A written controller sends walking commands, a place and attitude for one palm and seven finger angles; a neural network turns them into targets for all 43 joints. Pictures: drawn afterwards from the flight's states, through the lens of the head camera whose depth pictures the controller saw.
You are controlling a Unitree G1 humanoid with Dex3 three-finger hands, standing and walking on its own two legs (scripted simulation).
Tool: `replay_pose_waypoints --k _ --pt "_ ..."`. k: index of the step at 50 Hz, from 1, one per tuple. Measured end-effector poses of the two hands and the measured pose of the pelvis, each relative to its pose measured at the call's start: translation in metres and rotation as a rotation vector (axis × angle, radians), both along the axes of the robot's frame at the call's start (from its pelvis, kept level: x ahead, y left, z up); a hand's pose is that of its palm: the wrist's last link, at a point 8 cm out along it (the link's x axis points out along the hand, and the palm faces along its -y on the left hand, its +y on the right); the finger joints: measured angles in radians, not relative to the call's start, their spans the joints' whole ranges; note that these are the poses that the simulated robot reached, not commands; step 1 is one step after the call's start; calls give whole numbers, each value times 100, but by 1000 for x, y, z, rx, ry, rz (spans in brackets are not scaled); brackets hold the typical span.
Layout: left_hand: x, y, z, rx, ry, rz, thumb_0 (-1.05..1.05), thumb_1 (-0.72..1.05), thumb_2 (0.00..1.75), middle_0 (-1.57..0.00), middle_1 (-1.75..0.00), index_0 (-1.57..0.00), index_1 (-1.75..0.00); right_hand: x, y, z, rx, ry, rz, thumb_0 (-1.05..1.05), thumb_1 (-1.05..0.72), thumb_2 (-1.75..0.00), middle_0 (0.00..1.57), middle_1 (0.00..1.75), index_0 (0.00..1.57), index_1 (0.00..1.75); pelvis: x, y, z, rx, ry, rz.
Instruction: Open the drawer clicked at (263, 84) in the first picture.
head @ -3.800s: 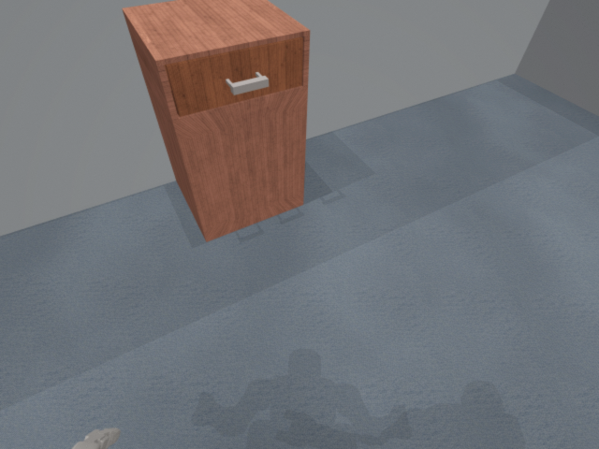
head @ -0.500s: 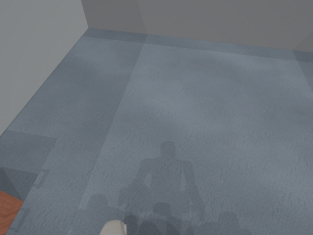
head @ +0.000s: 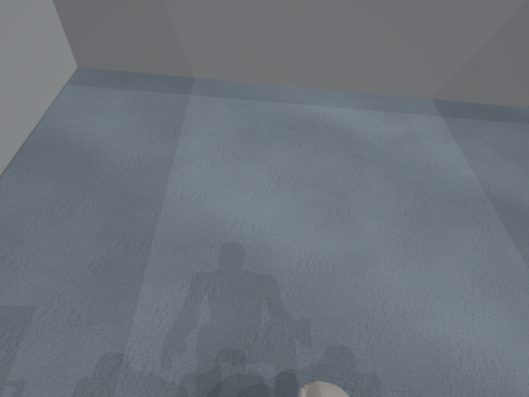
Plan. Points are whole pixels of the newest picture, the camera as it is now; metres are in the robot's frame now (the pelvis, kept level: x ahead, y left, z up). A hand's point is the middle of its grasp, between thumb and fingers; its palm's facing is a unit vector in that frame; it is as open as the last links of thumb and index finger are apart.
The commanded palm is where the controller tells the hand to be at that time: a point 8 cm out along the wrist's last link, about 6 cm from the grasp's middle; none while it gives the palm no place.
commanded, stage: walk to a spot facing it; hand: left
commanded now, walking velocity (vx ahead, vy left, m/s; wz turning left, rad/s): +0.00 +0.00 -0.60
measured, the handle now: out of the picture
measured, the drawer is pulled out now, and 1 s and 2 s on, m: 0.00 0.00 0.00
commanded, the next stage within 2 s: turn to face it in 0.04 s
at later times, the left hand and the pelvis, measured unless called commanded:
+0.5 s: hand (204, 351) +0.21 +0.12 -0.16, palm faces -0.04 -0.98 -0.18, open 7.4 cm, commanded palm none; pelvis +0.07 -0.04 -0.01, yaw -1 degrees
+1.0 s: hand out of the picture +0.07 +0.22 -0.17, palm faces +0.30 -0.92 -0.26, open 7.4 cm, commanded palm none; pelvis +0.04 -0.01 +0.00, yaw +15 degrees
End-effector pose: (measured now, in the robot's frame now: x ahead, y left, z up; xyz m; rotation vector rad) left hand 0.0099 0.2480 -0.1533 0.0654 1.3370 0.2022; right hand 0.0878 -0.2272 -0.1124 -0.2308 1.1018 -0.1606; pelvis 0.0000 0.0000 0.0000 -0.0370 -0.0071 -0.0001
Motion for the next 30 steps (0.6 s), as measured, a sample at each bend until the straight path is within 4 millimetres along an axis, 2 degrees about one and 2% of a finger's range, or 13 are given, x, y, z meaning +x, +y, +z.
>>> replay_pose_waypoints --k 4,7,12,15,18,23,26,30 --pt "69 2 7 16 -80 -80 0 91 90 -20 -29 -20 -30 -36 -20 -4 -28 110 -110 -1 -93 -90 20 30 21 30 17 1 1 6 1 -48" --pt "117 -7 12 29 -120 -153 0 91 90 -20 -29 -20 -30 -61 -30 -12 -21 183 -188 -1 -93 -90 20 30 20 30 29 -4 -2 16 1 -88" --pt "188 -39 15 70 -191 -288 0 91 90 -20 -29 -20 -30 -95 -41 -36 34 285 -296 0 -92 -90 19 30 20 30 53 -22 -15 38 2 -131" --pt "213 -60 15 86 -250 -323 0 91 90 -20 -29 -20 -30 -104 -43 -53 77 350 -322 0 -91 -90 19 30 20 30 64 -33 -23 36 1 -124" --pt "219 -76 21 73 -274 -311 0 91 89 -20 -30 -20 -30 -95 -38 -56 109 376 -307 0 -91 -90 19 30 20 30 71 -37 -20 30 -11 -92" --pt "206 -84 22 41 -274 -236 0 90 89 -20 -30 -20 -30 -56 -28 -51 140 319 -235 0 -91 -90 19 30 20 30 74 -38 -13 38 -22 -35" --pt "190 -77 16 23 -258 -179 0 90 89 -21 -30 -20 -30 -27 -23 -46 133 262 -178 0 -91 -90 19 30 20 30 72 -33 -12 35 -24 3" --pt "159 -52 -1 6 -223 -81 0 90 89 -21 -30 -21 -30 5 -23 -40 67 208 -96 1 -93 -90 20 30 20 30 69 -20 -19 15 -24 61"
